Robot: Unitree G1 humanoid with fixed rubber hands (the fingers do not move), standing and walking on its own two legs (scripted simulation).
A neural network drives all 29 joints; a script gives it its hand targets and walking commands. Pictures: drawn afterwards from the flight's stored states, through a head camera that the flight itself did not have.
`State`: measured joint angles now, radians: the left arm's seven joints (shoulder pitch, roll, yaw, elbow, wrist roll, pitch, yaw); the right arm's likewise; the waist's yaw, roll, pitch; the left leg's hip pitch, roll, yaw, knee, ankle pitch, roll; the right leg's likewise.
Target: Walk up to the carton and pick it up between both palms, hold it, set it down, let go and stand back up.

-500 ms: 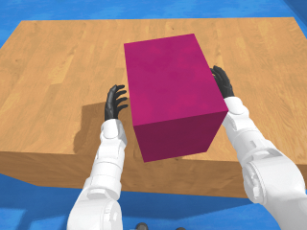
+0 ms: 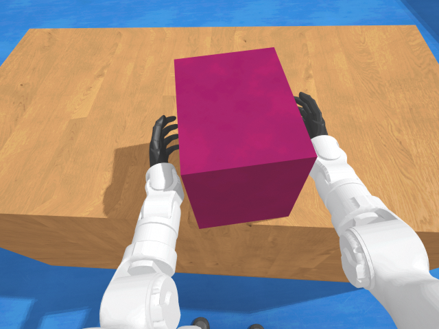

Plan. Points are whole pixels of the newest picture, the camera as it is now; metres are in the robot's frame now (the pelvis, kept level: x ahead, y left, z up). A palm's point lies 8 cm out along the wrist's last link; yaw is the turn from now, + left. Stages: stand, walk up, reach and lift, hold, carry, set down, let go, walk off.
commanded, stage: reach and lift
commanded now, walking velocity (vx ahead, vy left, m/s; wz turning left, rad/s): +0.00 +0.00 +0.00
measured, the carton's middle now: (234, 142) +0.45 +0.04 +0.02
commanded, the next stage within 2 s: none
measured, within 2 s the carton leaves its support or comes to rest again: leaves its support in 1.46 s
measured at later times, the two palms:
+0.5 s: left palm (159, 164) +0.36 +0.18 +0.05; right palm (315, 142) +0.43 -0.11 +0.06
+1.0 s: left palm (159, 164) +0.37 +0.18 +0.05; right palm (316, 143) +0.43 -0.11 +0.06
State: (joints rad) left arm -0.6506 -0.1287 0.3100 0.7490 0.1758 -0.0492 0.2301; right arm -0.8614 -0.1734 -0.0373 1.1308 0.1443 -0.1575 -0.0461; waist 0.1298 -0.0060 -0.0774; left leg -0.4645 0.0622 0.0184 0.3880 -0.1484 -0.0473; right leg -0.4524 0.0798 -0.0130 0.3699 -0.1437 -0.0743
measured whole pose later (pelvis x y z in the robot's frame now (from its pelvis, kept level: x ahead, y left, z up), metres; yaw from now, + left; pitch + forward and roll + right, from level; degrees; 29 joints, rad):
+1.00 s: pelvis +0.01 +0.01 +0.01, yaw +1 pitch +7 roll +0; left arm -0.52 -0.21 0.41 0.56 0.36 0.00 0.13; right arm -0.73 -0.04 -0.33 1.05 -0.19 -0.26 0.01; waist 0.07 -0.03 -0.02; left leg -0.30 0.05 0.03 0.30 -0.13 -0.04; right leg -0.29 0.06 -0.03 0.31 -0.15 -0.07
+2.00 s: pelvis -0.01 +0.02 +0.01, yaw +3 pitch -2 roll +0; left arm -0.59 -0.10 0.30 0.50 0.30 0.29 0.11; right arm -0.73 -0.02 -0.23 0.92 -0.04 -0.02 -0.07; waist 0.01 -0.05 0.00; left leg -0.15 0.02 0.01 0.31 -0.13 -0.01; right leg -0.12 0.03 -0.06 0.29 -0.14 -0.04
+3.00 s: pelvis -0.01 +0.04 +0.01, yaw +3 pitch -10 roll -1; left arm -0.62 -0.06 0.27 0.20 0.36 0.62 0.00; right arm -0.71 -0.01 -0.10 0.65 0.11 0.19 -0.16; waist -0.09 -0.07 0.08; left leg -0.01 0.00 0.01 0.34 -0.16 0.02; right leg 0.04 0.00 -0.06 0.28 -0.15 -0.01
